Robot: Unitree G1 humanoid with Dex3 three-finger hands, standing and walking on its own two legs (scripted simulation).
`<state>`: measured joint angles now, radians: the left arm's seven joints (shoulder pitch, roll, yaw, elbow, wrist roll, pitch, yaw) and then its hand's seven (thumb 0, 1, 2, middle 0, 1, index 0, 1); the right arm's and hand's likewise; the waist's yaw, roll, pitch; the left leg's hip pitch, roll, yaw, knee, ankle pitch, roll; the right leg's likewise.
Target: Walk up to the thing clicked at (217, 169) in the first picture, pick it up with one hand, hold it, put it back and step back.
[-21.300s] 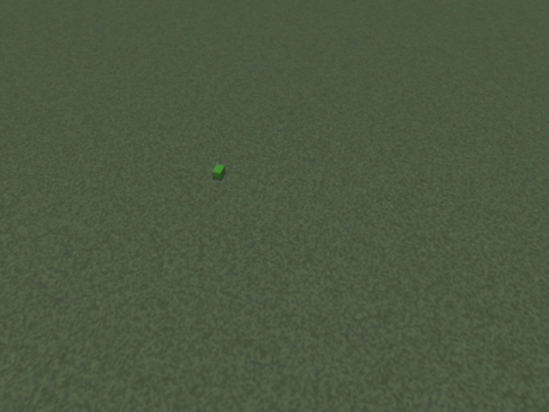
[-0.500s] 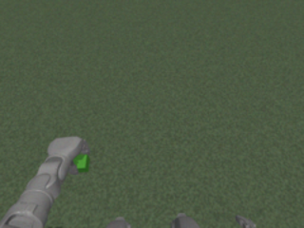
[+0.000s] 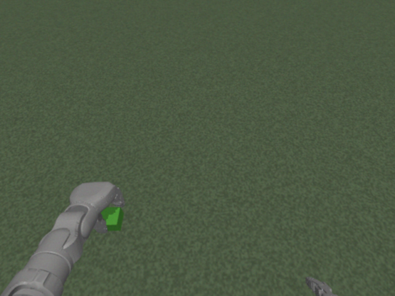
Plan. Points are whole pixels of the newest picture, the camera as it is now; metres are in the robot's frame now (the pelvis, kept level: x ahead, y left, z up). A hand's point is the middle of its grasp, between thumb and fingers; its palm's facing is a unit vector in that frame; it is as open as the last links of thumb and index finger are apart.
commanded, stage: hold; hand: left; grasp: from above
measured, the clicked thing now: (107, 219) +0.32 +0.22 -0.10
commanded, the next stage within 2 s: crouch in 1.52 s
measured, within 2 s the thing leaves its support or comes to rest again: neither
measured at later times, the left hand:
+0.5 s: hand (102, 220) +0.28 +0.21 -0.03, palm faces -0.46 -0.04 -0.89, open 7.2 cm
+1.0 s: hand (99, 226) +0.26 +0.20 -0.01, palm faces -0.44 -0.05 -0.90, open 7.1 cm
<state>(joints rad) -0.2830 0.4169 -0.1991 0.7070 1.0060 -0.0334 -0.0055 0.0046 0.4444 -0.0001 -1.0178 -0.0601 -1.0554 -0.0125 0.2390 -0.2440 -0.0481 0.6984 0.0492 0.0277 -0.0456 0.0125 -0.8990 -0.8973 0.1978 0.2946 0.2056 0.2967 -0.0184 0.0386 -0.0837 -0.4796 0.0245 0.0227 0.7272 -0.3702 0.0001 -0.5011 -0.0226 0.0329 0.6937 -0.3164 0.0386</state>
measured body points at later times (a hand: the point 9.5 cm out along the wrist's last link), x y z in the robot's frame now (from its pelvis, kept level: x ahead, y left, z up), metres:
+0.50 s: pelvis -0.01 -0.01 +0.01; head +0.00 -0.03 +0.46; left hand +0.30 +0.21 +0.02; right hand +0.12 -0.27 -0.11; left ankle +0.00 +0.12 -0.72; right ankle +0.02 -0.15 -0.72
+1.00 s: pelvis -0.02 -0.02 +0.02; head -0.02 -0.04 +0.47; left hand +0.28 +0.20 +0.04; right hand +0.13 -0.27 -0.10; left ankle +0.00 +0.12 -0.72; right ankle +0.02 -0.15 -0.72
